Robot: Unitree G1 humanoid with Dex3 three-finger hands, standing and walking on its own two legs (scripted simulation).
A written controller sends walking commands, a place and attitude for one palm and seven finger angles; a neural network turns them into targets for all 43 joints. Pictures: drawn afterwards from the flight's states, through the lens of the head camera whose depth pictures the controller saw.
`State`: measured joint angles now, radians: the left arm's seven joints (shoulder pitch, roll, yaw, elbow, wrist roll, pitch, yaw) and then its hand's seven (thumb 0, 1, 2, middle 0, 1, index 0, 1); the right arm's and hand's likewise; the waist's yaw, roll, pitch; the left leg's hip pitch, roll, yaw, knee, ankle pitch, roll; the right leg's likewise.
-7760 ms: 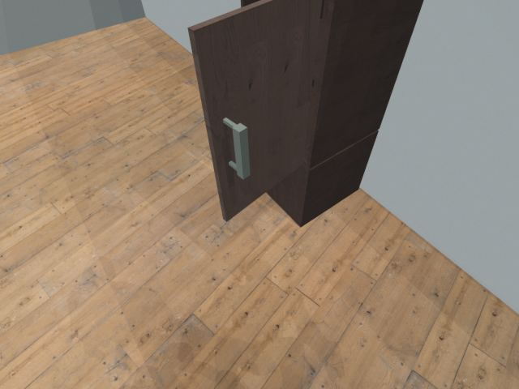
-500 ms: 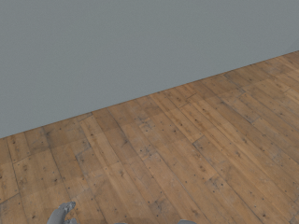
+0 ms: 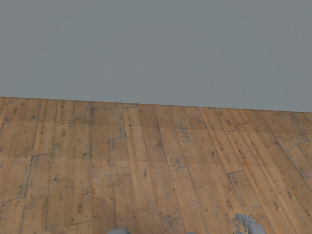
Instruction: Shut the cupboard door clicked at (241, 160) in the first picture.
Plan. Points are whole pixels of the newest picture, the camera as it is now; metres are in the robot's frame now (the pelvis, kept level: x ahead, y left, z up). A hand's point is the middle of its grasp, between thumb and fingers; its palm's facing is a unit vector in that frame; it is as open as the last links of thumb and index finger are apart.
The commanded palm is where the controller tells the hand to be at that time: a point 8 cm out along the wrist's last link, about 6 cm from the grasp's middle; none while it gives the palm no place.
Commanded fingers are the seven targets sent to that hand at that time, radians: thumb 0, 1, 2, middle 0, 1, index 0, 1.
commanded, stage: walk to a spot facing it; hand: left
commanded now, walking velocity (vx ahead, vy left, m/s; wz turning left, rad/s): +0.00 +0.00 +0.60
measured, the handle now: out of the picture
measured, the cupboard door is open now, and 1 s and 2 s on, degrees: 98 98 98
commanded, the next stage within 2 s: none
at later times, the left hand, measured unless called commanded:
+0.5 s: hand out of the picture +0.04 +0.15 -0.13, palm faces +0.28 -0.92 -0.27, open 7.4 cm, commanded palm none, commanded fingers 0.00 0.90 0.90 -0.20 -0.30 -0.20 -0.30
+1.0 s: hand out of the picture +0.03 +0.23 -0.14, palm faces +0.56 -0.80 -0.23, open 7.4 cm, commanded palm none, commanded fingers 0.00 0.90 0.90 -0.20 -0.30 -0.20 -0.30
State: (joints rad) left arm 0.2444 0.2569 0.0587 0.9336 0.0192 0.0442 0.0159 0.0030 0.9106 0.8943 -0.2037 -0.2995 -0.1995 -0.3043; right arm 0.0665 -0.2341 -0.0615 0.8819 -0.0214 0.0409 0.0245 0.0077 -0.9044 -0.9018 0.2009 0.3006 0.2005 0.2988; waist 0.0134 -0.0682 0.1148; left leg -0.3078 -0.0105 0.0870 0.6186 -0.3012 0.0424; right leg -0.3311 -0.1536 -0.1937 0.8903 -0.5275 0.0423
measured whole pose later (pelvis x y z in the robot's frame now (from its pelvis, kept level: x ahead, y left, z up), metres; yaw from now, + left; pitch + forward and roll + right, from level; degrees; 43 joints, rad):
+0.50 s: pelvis +0.01 -0.06 +0.02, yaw +18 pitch +0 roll +2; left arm 0.19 0.18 0.03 0.87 0.03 0.01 0.02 0.00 0.91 0.89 -0.20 -0.30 -0.20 -0.30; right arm 0.15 -0.26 -0.09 0.94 -0.02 0.10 0.03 0.01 -0.90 -0.90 0.20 0.30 0.20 0.30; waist -0.03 0.01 0.11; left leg -0.49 0.00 0.01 1.09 -0.43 -0.07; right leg -0.22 -0.10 -0.15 0.53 -0.30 -0.01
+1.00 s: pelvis +0.08 +0.00 +0.02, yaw +35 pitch +1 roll +0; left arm 0.16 0.27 0.07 0.94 0.03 0.01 -0.04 0.01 0.91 0.90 -0.20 -0.30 -0.19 -0.30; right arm 0.26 -0.20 -0.04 0.97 -0.03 -0.03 0.01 0.01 -0.90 -0.90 0.20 0.30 0.20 0.30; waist 0.00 -0.03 0.07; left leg -0.10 -0.02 0.01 0.37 -0.28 0.03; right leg -0.57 -0.13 -0.04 0.98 -0.26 0.09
